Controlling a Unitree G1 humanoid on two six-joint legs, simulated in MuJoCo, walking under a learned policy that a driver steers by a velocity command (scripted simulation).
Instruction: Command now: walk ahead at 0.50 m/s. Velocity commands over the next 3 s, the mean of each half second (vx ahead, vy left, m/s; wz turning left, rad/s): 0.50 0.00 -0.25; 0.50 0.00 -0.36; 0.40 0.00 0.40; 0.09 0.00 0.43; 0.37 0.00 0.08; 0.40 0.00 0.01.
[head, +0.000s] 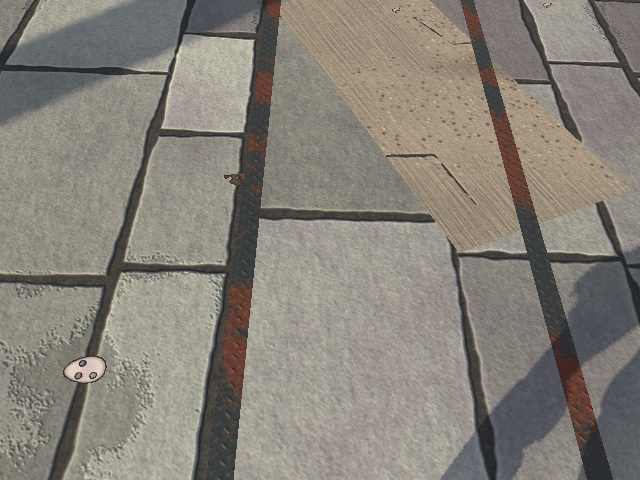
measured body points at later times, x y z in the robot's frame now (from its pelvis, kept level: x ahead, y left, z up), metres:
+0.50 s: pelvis +0.28 -0.06 -0.02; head +0.32 -0.07 +0.43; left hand +0.49 +0.16 -0.12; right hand +0.25 -0.33 -0.16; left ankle +0.10 +0.09 -0.67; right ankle +0.36 -0.15 -0.74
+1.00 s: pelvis +0.57 -0.09 -0.01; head +0.60 -0.09 +0.44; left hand +0.71 +0.17 -0.14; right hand +0.67 -0.39 -0.10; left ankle +0.69 -0.03 -0.74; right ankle +0.38 -0.15 -0.69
